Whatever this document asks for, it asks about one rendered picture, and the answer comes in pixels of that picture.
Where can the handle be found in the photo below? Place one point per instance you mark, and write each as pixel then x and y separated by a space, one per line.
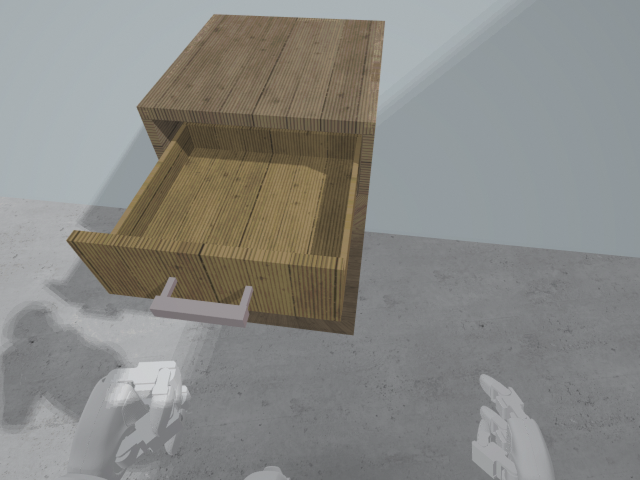
pixel 201 311

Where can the drawer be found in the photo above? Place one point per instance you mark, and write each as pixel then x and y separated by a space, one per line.
pixel 232 206

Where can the right robot hand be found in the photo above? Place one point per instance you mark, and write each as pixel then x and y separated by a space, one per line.
pixel 521 452

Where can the left robot hand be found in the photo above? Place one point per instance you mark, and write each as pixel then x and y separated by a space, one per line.
pixel 149 398

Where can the cabinet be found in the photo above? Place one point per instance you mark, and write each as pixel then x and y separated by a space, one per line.
pixel 311 74

